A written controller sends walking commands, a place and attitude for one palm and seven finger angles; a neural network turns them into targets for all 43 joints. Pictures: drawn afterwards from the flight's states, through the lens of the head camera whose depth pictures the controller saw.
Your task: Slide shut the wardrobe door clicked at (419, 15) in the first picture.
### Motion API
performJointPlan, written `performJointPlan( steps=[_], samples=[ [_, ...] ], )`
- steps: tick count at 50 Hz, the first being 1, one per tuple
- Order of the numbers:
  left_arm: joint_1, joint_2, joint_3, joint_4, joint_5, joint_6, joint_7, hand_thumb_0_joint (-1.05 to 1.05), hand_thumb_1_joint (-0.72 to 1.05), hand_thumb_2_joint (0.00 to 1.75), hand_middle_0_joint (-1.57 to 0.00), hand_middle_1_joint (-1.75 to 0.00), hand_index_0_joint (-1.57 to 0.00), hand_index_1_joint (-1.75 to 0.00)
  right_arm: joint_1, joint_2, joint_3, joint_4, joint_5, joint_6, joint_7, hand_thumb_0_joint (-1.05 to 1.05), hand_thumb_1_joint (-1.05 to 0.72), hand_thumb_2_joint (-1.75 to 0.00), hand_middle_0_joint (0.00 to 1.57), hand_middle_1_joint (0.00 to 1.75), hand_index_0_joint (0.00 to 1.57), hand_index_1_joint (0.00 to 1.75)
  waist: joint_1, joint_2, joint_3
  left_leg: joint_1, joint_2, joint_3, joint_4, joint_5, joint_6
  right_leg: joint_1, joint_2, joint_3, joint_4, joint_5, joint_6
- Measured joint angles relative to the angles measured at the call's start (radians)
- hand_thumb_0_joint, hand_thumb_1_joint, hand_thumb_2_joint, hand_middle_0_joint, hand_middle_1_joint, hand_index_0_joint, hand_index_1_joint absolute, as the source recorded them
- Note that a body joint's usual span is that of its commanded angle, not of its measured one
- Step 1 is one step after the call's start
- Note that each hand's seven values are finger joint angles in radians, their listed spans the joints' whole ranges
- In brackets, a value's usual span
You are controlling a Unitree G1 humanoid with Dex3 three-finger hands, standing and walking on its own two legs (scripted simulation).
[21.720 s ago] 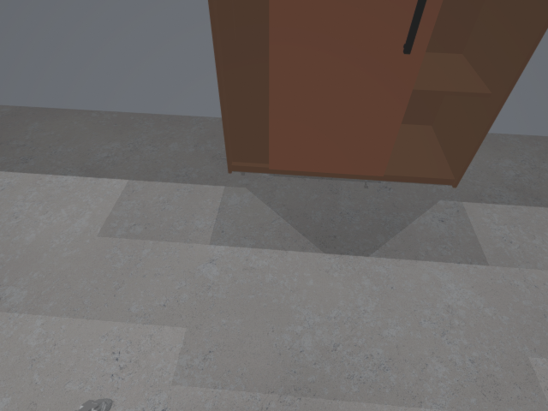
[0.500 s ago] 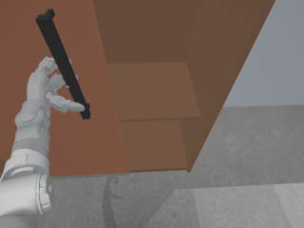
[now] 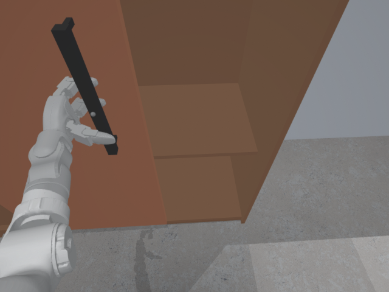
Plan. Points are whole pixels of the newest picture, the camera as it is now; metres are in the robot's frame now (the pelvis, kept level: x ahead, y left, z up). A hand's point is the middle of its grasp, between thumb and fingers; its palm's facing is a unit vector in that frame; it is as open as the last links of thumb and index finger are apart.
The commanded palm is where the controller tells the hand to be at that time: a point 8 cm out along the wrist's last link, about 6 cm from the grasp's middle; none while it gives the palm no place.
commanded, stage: slide the fingers in behind the handle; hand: left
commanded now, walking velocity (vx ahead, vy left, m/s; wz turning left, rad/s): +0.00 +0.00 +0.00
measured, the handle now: (95, 99) +0.50 +0.21 +0.13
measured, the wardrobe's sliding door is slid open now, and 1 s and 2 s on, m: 0.39 0.39 0.39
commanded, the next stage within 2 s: grip the handle and tug to test in 0.14 s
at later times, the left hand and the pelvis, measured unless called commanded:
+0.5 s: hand (102, 113) +0.45 +0.19 +0.13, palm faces +0.05 -1.00 -0.02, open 12.3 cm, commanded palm +0.42 +0.24 +0.13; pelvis +0.00 +0.00 +0.00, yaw +0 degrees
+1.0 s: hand (101, 114) +0.45 +0.19 +0.13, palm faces +0.06 -1.00 -0.01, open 5.6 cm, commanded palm +0.42 +0.24 +0.13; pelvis +0.00 -0.01 +0.00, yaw +1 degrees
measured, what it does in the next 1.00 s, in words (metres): stands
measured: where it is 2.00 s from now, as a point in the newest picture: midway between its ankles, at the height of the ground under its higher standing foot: outside the picture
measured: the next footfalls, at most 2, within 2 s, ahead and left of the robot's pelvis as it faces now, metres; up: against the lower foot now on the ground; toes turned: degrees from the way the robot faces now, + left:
none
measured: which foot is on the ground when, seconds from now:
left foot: down 0.00-1.00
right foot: down 0.00-1.00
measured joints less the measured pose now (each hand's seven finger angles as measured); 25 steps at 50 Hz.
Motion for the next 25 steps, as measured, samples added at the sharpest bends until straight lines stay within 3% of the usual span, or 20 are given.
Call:
performJointPlan(
  steps=[6, 16, 25],
  samples=[
    [-0.017, -0.005, -0.013, 0.031, 0.012, 0.012, 0.014, -0.01, -0.50, 0.30, -0.30, -1.20, -0.30, -1.20, -0.006, -0.002, 0.002, -0.001, 0.000, -0.002, 0.001, 0.01, -0.91, -0.90, 0.20, 0.30, 0.21, 0.30, 0.000, 0.000, 0.009, -0.009, -0.004, -0.004, 0.007, 0.001, 0.002, -0.007, -0.005, -0.003, 0.007, -0.001, 0.002],
    [-0.051, -0.012, -0.023, 0.051, 0.027, -0.030, 0.031, -0.01, -0.49, 0.30, -0.31, -1.22, -0.31, -1.21, 0.002, 0.001, -0.002, 0.017, -0.008, -0.013, 0.002, 0.01, -0.91, -0.90, 0.20, 0.30, 0.21, 0.30, 0.000, -0.004, 0.014, -0.021, -0.006, -0.006, 0.011, 0.000, 0.001, -0.019, -0.006, -0.005, 0.013, -0.003, 0.002],
    [-0.048, -0.025, -0.038, 0.042, 0.021, -0.020, 0.037, -0.01, -0.26, 0.41, -0.34, -1.24, -0.34, -1.25, 0.011, 0.001, -0.006, 0.020, -0.008, -0.011, 0.009, 0.01, -0.91, -0.90, 0.20, 0.30, 0.21, 0.30, 0.002, 0.004, 0.009, -0.016, -0.005, -0.007, 0.007, -0.001, -0.001, -0.015, -0.005, -0.006, 0.012, -0.007, 0.000]
  ],
)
